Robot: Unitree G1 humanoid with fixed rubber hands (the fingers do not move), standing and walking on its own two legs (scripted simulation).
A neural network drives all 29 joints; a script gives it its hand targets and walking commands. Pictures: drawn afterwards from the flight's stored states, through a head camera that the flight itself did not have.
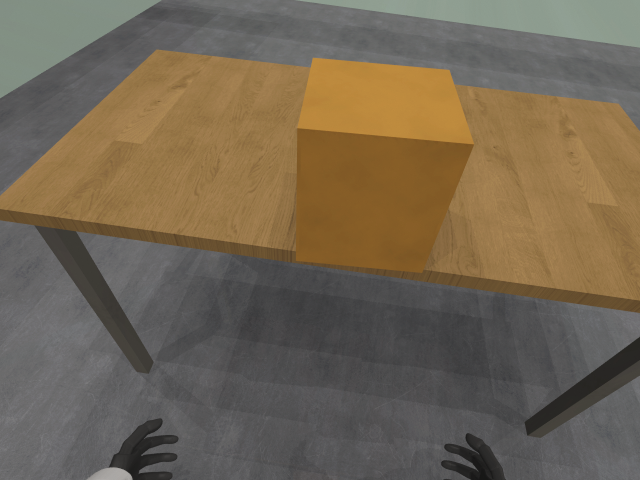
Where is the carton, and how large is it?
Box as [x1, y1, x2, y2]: [296, 58, 473, 272]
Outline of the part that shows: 313,58 297,127 296,260 421,272 473,145 449,70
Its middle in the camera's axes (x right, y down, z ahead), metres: +0.08 -0.11 +0.62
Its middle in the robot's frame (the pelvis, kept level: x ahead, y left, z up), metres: +0.55 -0.03 +0.10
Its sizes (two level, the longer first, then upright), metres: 0.210 0.200 0.250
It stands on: a table, 0.75 m high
